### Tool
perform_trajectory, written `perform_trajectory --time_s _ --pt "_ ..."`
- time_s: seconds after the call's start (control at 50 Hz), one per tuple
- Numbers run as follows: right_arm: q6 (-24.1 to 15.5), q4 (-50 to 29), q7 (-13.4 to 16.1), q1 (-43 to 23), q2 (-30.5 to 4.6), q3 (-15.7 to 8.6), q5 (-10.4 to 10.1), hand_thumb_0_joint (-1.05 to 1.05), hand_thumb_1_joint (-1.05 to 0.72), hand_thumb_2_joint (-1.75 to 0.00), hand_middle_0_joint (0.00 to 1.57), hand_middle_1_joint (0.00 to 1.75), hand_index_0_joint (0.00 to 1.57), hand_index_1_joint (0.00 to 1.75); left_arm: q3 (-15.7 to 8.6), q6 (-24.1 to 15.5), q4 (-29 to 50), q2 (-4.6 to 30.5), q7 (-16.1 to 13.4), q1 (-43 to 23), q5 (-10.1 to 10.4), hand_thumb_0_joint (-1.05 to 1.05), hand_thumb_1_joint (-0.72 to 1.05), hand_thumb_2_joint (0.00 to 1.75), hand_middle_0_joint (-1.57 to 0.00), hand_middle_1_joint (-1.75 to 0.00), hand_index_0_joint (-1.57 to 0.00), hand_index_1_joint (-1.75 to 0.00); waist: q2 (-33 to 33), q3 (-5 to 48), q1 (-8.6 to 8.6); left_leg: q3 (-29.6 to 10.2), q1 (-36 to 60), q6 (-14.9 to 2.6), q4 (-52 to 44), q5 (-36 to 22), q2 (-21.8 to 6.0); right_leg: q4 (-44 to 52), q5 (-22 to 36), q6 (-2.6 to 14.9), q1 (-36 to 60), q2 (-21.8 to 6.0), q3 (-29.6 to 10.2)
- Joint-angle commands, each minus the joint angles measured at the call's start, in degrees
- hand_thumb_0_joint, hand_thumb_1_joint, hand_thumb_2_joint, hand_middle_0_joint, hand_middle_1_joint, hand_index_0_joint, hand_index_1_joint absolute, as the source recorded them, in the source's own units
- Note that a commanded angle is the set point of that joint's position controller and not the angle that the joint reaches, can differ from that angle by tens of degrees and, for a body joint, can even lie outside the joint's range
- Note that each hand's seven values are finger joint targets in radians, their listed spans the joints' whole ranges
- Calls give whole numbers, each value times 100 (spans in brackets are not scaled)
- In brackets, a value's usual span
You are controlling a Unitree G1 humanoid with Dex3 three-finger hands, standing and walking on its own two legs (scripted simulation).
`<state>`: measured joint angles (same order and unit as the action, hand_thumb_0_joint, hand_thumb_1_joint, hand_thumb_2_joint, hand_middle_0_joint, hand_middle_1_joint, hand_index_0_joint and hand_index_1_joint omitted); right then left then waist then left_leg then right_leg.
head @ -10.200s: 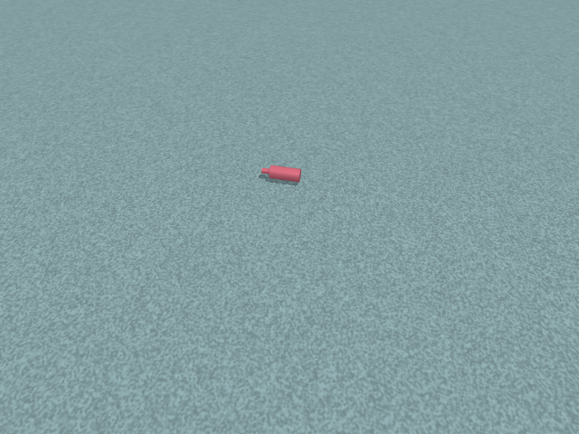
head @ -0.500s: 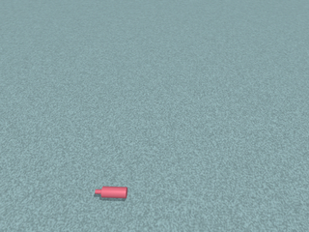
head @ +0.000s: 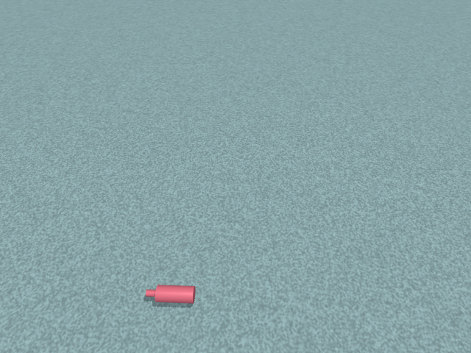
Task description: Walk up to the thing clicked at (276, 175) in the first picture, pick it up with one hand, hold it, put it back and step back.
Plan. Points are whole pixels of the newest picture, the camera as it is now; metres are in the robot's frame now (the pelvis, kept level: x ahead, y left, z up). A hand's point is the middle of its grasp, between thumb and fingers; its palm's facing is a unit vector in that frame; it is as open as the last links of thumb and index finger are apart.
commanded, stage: stand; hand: left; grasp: from above
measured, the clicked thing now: (170, 293) +0.46 +0.27 -0.75
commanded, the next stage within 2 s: rise first in 0.28 s
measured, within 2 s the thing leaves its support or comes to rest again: neither
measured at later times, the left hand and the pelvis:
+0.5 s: hand out of the picture +0.10 +0.25 -0.16, palm faces +0.05 -0.94 -0.33, open 7.8 cm; pelvis -0.02 +0.00 -0.01, yaw +1 degrees
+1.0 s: hand out of the picture +0.12 +0.26 -0.22, palm faces -0.11 -0.91 -0.41, open 13.9 cm; pelvis -0.02 +0.01 -0.08, yaw +1 degrees
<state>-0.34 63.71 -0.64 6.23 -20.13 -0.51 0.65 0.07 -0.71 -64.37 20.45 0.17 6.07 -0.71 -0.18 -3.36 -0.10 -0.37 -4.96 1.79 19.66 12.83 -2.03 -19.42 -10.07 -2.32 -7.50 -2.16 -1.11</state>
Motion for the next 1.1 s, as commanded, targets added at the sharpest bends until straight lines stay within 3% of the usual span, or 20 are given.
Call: perform_trajectory --time_s 0.0,0.34,0.36,0.38,0.4,0.42,0.44,0.48,0.52,0.56,0.6,0.66,0.72,0.74,0.78,0.84,0.88,0.9,1.04,1.08 --pt "-92 -346 92 -113 -1252 -218 -29 0 -90 -90 20 30 20 30 -256 -101 302 1245 -66 -133 15 0 90 90 -20 -30 -20 -30 26 502 30 -341 -75 -267 -303 -1051 -537 199 1149 297 268 -527 -333" --pt "-124 -342 102 -110 -1280 -209 -20 0 -90 -90 20 30 20 30 -257 -74 325 1216 -53 -80 16 0 90 90 -20 -30 -20 -30 -56 468 -19 -351 -123 -278 -372 -1018 -538 152 1057 316 270 -521 -318" --pt "-124 -362 104 -123 -1262 -215 -17 0 -87 -89 20 30 20 30 -259 -67 331 1220 -53 -102 3 0 82 98 -12 -38 -12 -38 -31 503 -2 -345 -112 -281 -372 -970 -530 149 1030 326 233 -520 -309" --pt "-402 -1931 210 -94 -220 77 -380 0 -95 -91 20 30 20 30 -267 -618 2341 198 -132 -2112 303 0 74 95 -18 -46 -15 -46 133 -15 674 294 -915 -208 113 -143 191 -152 275 187 -1138 214 254" --pt "-398 -1621 270 186 -411 49 -386 0 -89 -90 20 30 20 30 -362 -566 1814 482 -161 -2823 281 0 66 96 -17 -54 -13 -54 262 261 549 287 -921 -240 240 80 242 -215 -20 172 -907 208 301" --pt "-338 -1558 299 351 -577 -37 -373 0 -88 -90 20 30 20 30 -670 -338 845 925 -190 -1781 189 0 58 95 -14 -62 -12 -62 354 107 399 301 -1196 -255 361 275 287 -253 -345 228 -992 239 347" --pt "-290 -1714 288 399 -607 -122 -375 0 -88 -89 20 30 20 30 -786 -246 538 1041 -110 -1340 124 0 50 97 -13 -70 -11 -70 316 135 201 323 -1404 -228 559 155 268 -402 -373 241 -1057 257 366" --pt "-350 -1905 345 562 -629 -314 -282 0 -89 -90 20 30 20 30 -1145 -302 1000 1627 -6 -1697 -112 0 34 100 -7 -86 -8 -86 170 1079 141 299 -1442 -228 913 -143 293 -791 -2 216 -940 198 292" --pt "-396 -2066 290 679 -542 -403 -179 0 -89 -90 20 30 20 30 -1182 -178 543 1410 174 -838 -403 0 21 98 -4 -102 -8 -99 8 1416 76 244 -1850 -188 1325 -366 335 -1251 319 231 -1025 155 261" --pt "-420 -2310 256 706 -489 -493 -154 0 -90 -90 20 30 20 30 -1428 -42 960 1492 232 -336 -592 0 5 101 -4 -108 -6 -106 -294 1998 -242 236 -1804 -136 1466 -675 387 -1445 489 274 -784 155 250" --pt "-420 -2585 248 602 -396 -480 -175 0 -89 -90 20 30 20 30 -1203 188 1292 1161 220 -336 -666 0 -11 102 -3 -110 -5 -109 -494 1870 -187 242 -1876 -94 1448 -506 384 -1430 270 282 -1027 182 243" --pt "-461 -2962 216 318 -412 -450 -222 0 -87 -90 20 30 20 30 -1006 631 1578 974 190 -539 -813 0 -35 102 -5 -110 -5 -110 -226 1352 -30 128 -2349 -97 1612 12 291 -1554 -308 293 -1612 247 349" --pt "-540 -3146 187 388 -341 -460 -219 0 -86 -89 20 30 20 30 -1000 880 1988 828 150 -368 -815 0 -53 102 -6 -109 -5 -110 -38 1420 38 112 -2672 -129 1920 358 242 -1857 -674 278 -2033 289 387" --pt "-579 -3199 183 442 -342 -472 -214 0 -86 -89 20 30 20 30 -955 910 2155 739 137 -421 -826 0 -55 101 -6 -109 -5 -110 1 1465 96 108 -2746 -131 2055 381 232 -1996 -692 276 -2209 294 391" --pt "-686 -3259 171 512 -331 -507 -190 0 -87 -89 20 30 20 30 -1087 870 2459 877 107 -612 -916 0 -57 101 -7 -110 -6 -111 39 1604 126 58 -3043 -138 2420 371 214 -2357 -672 262 -2491 287 406" --pt "-816 -3416 170 554 -264 -537 -154 0 -90 -90 20 30 20 30 -1236 729 3171 988 93 -476 -1027 0 -60 101 -7 -110 -6 -111 -240 2081 90 33 -3252 -129 2846 308 189 -2880 -641 283 -2806 253 357" --pt "-873 -3521 212 572 -233 -547 -139 0 -88 -90 20 30 20 30 -1231 724 3558 945 85 -18 -1119 0 -60 101 -7 -110 -6 -112 -434 2263 44 60 -3270 -109 3013 103 178 -3089 -496 309 -2967 238 330" --pt "-894 -3519 219 582 -254 -546 -135 0 -89 -90 20 30 20 30 -1230 749 3670 971 78 23 -1142 0 -60 101 -7 -110 -6 -112 -442 2284 118 31 -3265 -93 3053 24 160 -3168 -452 302 -2998 241 339" --pt "-966 -3741 247 470 -220 -512 -104 0 -92 -91 20 30 20 30 -1198 1154 4435 872 61 748 -1272 0 -61 101 -9 -105 -6 -108 -393 2324 152 -79 -3665 -109 3433 104 122 -3509 -482 292 -3345 226 337" --pt "-1003 -3770 269 495 -213 -491 -94 0 -93 -91 20 30 20 30 -1134 1214 4554 857 71 637 -1338 0 -61 100 -9 -106 -7 -108 -438 2352 233 -78 -3777 -115 3591 71 110 -3647 -464 306 -3525 213 330"
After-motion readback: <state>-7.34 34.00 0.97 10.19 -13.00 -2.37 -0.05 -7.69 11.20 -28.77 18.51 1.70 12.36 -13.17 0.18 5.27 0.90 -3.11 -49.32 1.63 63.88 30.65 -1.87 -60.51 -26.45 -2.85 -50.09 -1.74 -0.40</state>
